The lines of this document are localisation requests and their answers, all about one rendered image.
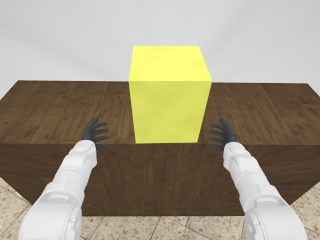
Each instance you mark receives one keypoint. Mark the left robot hand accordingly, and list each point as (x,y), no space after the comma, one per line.
(90,132)

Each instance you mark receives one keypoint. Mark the robot right upper arm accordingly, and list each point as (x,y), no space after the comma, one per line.
(273,223)

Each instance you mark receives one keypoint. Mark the pedestal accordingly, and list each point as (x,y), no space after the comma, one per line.
(42,120)

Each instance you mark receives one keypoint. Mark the robot left forearm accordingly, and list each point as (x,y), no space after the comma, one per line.
(71,178)

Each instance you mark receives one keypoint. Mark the carton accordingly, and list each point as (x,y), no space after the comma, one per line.
(169,89)

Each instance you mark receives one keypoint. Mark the right robot hand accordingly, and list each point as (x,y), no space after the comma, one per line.
(227,135)

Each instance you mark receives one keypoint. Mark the robot right forearm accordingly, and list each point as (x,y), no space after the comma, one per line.
(254,189)

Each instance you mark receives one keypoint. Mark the robot left upper arm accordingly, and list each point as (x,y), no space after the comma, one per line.
(52,221)

